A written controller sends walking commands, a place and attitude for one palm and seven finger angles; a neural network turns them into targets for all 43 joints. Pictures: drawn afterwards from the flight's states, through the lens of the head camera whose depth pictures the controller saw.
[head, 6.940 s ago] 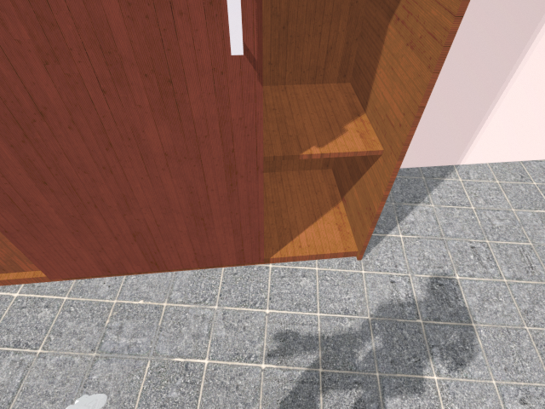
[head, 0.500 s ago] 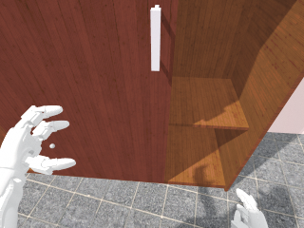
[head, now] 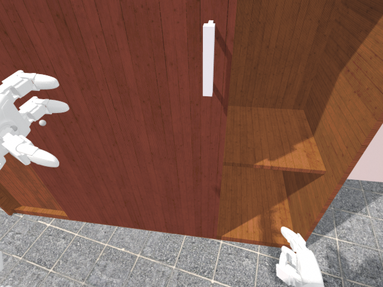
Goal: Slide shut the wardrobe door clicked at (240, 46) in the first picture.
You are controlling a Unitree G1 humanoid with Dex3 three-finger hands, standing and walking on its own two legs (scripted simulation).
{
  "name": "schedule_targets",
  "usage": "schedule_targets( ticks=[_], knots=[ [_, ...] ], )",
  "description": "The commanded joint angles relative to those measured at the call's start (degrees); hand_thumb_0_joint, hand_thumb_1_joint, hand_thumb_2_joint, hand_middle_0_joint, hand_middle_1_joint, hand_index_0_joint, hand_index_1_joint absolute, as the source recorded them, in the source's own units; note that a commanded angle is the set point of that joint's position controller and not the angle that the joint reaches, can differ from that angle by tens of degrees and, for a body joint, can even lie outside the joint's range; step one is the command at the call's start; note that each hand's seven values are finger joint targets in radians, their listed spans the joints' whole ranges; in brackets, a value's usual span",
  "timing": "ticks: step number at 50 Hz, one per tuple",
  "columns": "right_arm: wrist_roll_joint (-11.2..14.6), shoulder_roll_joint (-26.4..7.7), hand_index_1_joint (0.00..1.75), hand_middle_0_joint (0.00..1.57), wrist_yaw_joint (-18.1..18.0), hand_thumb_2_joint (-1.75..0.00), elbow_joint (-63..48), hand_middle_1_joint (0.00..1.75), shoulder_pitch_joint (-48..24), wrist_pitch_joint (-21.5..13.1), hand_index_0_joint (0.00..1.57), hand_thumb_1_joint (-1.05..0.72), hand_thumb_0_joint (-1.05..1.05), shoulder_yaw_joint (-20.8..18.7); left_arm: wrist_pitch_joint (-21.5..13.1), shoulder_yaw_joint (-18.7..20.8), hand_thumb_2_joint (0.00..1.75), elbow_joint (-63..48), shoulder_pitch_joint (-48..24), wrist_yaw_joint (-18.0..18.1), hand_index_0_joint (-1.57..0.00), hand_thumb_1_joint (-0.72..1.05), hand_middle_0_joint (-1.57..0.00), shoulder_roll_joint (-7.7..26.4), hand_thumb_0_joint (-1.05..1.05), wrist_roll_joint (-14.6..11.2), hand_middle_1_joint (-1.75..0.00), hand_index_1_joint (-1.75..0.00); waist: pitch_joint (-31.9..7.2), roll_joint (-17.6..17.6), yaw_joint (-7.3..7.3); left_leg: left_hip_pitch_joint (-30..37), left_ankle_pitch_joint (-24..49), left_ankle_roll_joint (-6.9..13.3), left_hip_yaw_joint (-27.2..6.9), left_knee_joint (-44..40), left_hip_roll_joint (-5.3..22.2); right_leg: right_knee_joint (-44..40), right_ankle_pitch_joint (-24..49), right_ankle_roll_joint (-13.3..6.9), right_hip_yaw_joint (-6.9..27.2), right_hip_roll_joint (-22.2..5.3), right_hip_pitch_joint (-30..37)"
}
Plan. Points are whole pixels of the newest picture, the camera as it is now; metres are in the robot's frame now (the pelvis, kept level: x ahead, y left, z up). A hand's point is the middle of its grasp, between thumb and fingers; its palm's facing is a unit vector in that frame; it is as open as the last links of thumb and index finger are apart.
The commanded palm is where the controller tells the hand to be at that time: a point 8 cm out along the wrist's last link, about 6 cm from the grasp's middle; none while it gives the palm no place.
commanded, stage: raise the hand with hooked fingers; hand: left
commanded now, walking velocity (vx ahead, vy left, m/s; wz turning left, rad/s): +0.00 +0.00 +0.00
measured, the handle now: (209, 59) +0.56 +0.03 +0.26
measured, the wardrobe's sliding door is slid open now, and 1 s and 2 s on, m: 0.41 0.41 0.41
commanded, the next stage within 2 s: move the hooked fingers beside the handle in 0.52 s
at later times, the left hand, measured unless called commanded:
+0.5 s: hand (53, 113) +0.29 +0.27 +0.27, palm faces +0.09 -0.98 -0.15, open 14.0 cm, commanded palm +0.25 +0.31 +0.28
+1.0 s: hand (88, 101) +0.33 +0.23 +0.27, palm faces +0.02 -0.99 -0.10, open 14.0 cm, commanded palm +0.31 +0.27 +0.27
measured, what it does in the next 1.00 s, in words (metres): stands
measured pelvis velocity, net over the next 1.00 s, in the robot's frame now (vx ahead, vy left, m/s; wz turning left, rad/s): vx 0.02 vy -0.01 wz -0.01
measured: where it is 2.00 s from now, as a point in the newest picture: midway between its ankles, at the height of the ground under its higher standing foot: outside the picture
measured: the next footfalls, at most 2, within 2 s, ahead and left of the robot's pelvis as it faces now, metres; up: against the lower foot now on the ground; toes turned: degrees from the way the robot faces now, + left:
none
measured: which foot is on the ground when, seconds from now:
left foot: down 0.00-1.00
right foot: down 0.00-1.00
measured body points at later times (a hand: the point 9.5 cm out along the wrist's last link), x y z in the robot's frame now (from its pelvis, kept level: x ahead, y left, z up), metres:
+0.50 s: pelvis +0.01 -0.01 +0.00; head -0.02 -0.04 +0.45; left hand +0.28 +0.32 +0.28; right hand +0.22 -0.23 -0.06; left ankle +0.06 +0.09 -0.74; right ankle -0.02 -0.10 -0.74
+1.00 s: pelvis +0.02 -0.01 +0.00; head -0.01 -0.04 +0.45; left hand +0.32 +0.28 +0.27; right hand +0.23 -0.23 -0.07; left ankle +0.06 +0.09 -0.74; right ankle -0.02 -0.10 -0.74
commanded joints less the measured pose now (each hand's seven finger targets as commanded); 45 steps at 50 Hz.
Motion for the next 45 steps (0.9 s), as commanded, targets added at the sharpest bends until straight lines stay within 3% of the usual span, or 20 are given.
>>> schedule_targets(
  ticks=[1,4,6,8,9,11,13,14,16,18,19,21,23,25,28,31,35,39,40,45],
  knots=[
    [0.34,-7.39,0.3,0.2,-0.19,-0.9,-10.14,0.3,-11.15,-3.44,0.2,-0.9,0.0,-3.44,-1.47,6.53,0.3,-9.23,-24.55,-1.11,-0.3,-0.5,-0.3,19.5,0.0,-0.32,-1.2,-1.2,-8.92,3.1,-1.0,10.92,0.11,-0.12,-5.81,-3.33,0.5,-5.54,5.1,-0.02,4.52,-0.79,-8.84],
    [0.64,-7.59,0.3,0.2,0.26,-0.9,-10.15,0.3,-10.27,-2.96,0.2,-0.9,0.0,-3.65,0.07,4.25,0.3,-3.56,-18.51,-2.35,-0.3,-0.5,-0.3,15.84,0.0,-0.58,-1.2,-1.2,-6.92,-0.32,-1.14,9.64,0.35,0.0,-5.49,-2.54,0.59,-5.71,5.73,0.32,4.82,-0.78,-10.01],
    [0.69,-7.99,0.3,0.2,0.5,-0.9,-10.7,0.3,-10.41,-2.8,0.2,-0.9,0.0,-3.9,0.68,5.01,0.3,-3.9,-17.52,-2.79,-0.3,-0.5,-0.3,16.67,0.0,-0.94,-1.2,-1.2,-7.65,-2.27,-0.98,9.37,0.2,0.04,-5.72,-2.45,0.56,-5.02,5.8,0.46,4.52,-0.77,-10.27],
    [0.69,-7.66,0.3,0.2,0.63,-0.9,-10.84,0.3,-10.75,-2.53,0.2,-0.9,0.0,-3.88,0.08,5.42,0.3,-7.22,-18.16,-2.39,-0.3,-0.5,-0.3,17.35,0.0,-1.08,-1.2,-1.2,-8.03,-1.12,-0.73,9.08,0.7,-0.13,-5.31,-2.09,0.67,-4.92,5.58,0.33,4.73,-1.09,-9.48],
    [0.71,-7.88,0.3,0.2,0.8,-0.9,-11.41,0.3,-11.12,-2.94,0.2,-0.9,0.0,-4.02,-0.49,7.01,0.3,-9.71,-19.38,-2.02,-0.3,-0.5,-0.3,18.69,0.0,-1.02,-1.2,-1.2,-9.29,1.44,-0.56,10.14,1.2,-0.03,-5.15,-1.8,0.41,-4.84,6.07,0.36,4.91,-0.87,-9.7],
    [0.41,-7.57,0.3,0.2,0.51,-0.9,-11.65,0.3,-10.96,-3.27,0.2,-0.9,0.0,-4.03,-1.46,8.35,0.3,-12.55,-20.29,-1.12,-0.3,-0.5,-0.3,19.85,0.0,-1.04,-1.2,-1.2,-11.2,1.63,-0.66,11.51,1.94,0.06,-5.1,-1.9,0.55,-4.21,6.52,0.32,4.39,-0.66,-9.26],
    [0.07,-7.25,0.3,0.2,0.26,-0.9,-11.08,0.3,-10.71,-3.39,0.2,-0.9,0.0,-3.86,-2.36,9.51,0.3,-13.26,-19.38,-0.19,-0.3,-0.5,-0.3,20.39,0.0,-1.51,-1.2,-1.2,-10.16,0.39,-0.33,10.53,3.1,0.07,-5.11,-1.71,0.77,-4.31,7.38,0.13,4.31,-0.81,-8.3],
    [0.08,-7.59,0.3,0.2,0.32,-0.9,-11.1,0.3,-10.63,-3.75,0.2,-0.9,0.0,-4.0,-2.48,10.54,0.3,-13.09,-19.6,0.07,-0.3,-0.5,-0.3,20.73,0.0,-1.45,-1.2,-1.2,-10.2,1.7,-0.31,10.92,3.57,0.19,-4.9,-1.5,0.53,-4.38,8.52,0.25,4.56,-0.6,-8.73],
    [0.16,-7.48,0.3,0.2,0.18,-0.9,-10.75,0.3,-10.5,-3.85,0.2,-0.9,0.0,-4.08,-2.17,9.5,0.3,-12.78,-20.45,0.4,-0.3,-0.5,-0.3,19.87,0.0,-1.04,-1.2,-1.2,-9.86,3.65,-0.67,11.33,3.55,0.08,-4.78,-1.66,0.57,-4.06,8.58,0.28,4.35,-0.65,-9.25],
    [0.11,-7.29,0.3,0.2,0.06,-0.9,-10.19,0.3,-9.9,-3.39,0.2,-0.9,0.0,-3.94,-1.58,7.76,0.3,-11.01,-20.04,0.64,-0.3,-0.5,-0.3,18.59,0.0,-0.69,-1.2,-1.2,-8.06,1.78,-0.68,10.11,2.96,-0.08,-5.04,-2.16,0.68,-4.5,7.56,0.2,4.0,-0.74,-9.17],
    [0.36,-7.57,0.3,0.2,0.1,-0.9,-10.41,0.3,-10.04,-3.54,0.2,-0.9,0.0,-4.03,-1.12,7.49,0.3,-10.59,-20.36,0.46,-0.3,-0.5,-0.3,18.26,0.0,-0.35,-1.2,-1.2,-8.02,4.05,-0.94,10.98,2.83,0.01,-4.87,-2.01,0.51,-4.54,7.9,0.31,4.33,-0.49,-10.16],
    [0.33,-7.64,0.3,0.2,0.05,-0.9,-10.69,0.3,-10.13,-3.51,0.2,-0.9,0.0,-4.09,-0.52,7.33,0.3,-10.68,-20.35,0.04,-0.3,-0.5,-0.3,18.44,0.0,-0.41,-1.2,-1.2,-9.38,2.97,-0.98,11.34,3.54,0.13,-4.97,-1.83,0.44,-4.13,9.18,0.39,4.44,-0.7,-9.31],
    [0.33,-7.36,0.3,0.2,0.06,-0.9,-10.44,0.3,-9.84,-2.97,0.2,-0.9,0.0,-3.99,-0.52,6.55,0.3,-10.46,-19.08,-0.31,-0.3,-0.5,-0.3,17.68,0.0,-0.75,-1.2,-1.2,-9.82,-0.62,-0.9,10.76,4.61,0.16,-4.85,-1.51,0.55,-4.22,10.28,0.48,4.2,-0.81,-8.01],
    [0.47,-7.55,0.3,0.2,0.21,-0.9,-10.85,0.3,-10.39,-3.13,0.2,-0.9,0.0,-4.05,-0.59,7.06,0.3,-11.62,-19.88,-0.86,-0.3,-0.5,-0.3,18.17,0.0,-0.84,-1.2,-1.2,-10.61,1.88,-1.11,11.89,5.48,0.29,-4.58,-0.93,0.26,-3.95,12.38,0.67,4.68,-0.81,-8.49],
    [0.29,-7.22,0.3,0.2,0.1,-0.9,-10.52,0.3,-10.29,-2.78,0.2,-0.9,0.0,-3.92,-0.99,7.47,0.3,-10.86,-18.99,-0.89,-0.3,-0.5,-0.3,18.41,0.0,-1.45,-1.2,-1.2,-9.95,-0.41,-0.9,10.89,5.56,0.18,-4.69,-0.87,0.37,-4.14,12.12,0.61,4.35,-0.88,-7.92],
    [0.34,-7.47,0.3,0.2,0.26,-0.9,-10.6,0.3,-10.43,-2.96,0.2,-0.9,0.0,-4.06,-0.84,8.2,0.3,-10.09,-19.77,-0.95,-0.3,-0.5,-0.3,18.9,0.0,-1.24,-1.2,-1.2,-10.08,0.28,-1.1,11.77,6.37,0.43,-4.77,-0.8,0.16,-3.78,13.67,0.78,4.25,-0.59,-8.72],
    [0.47,-7.34,0.3,0.2,0.29,-0.9,-9.9,0.3,-10.34,-2.71,0.2,-0.9,0.0,-4.16,-1.04,5.13,0.3,-8.86,-23.21,-0.75,-0.3,-0.5,-0.3,16.2,0.0,-1.06,-1.2,-1.2,-10.21,-0.05,-2.01,12.09,6.74,0.48,-4.39,-0.19,0.08,-4.01,15.07,1.04,4.72,-0.82,-8.92],
    [0.41,-7.11,0.3,0.2,0.28,-0.9,-10.03,0.3,-10.54,-2.36,0.2,-0.9,0.0,-4.16,-1.14,4.69,0.3,-8.05,-24.22,0.12,-0.3,-0.5,-0.3,16.18,0.0,-0.31,-1.2,-1.2,-10.37,0.42,-1.58,11.85,7.08,0.42,-4.28,0.04,-0.02,-4.06,15.73,0.93,5.19,-1.06,-8.53],
    [0.45,-7.08,0.3,0.2,0.22,-0.9,-9.82,0.3,-10.71,-2.26,0.2,-0.9,0.0,-4.1,-1.36,2.61,0.3,-8.96,-27.31,0.29,-0.3,-0.5,-0.3,14.85,0.0,-0.05,-1.2,-1.2,-10.86,0.7,-2.23,12.49,7.11,0.42,-4.23,-0.26,-0.01,-3.89,15.55,0.93,4.85,-1.0,-8.64],
    [0.36,-6.6,0.3,0.2,0.31,-0.9,-9.75,0.3,-11.14,-1.81,0.2,-0.9,0.0,-3.99,-1.4,0.31,0.3,-8.64,-29.81,2.24,-0.3,-0.5,-0.3,12.2,0.0,0.48,-1.2,-1.2,-11.21,1.41,-2.04,13.08,6.75,0.31,-4.34,-0.96,0.03,-3.87,14.52,0.63,4.53,-0.87,-8.6]
  ],
)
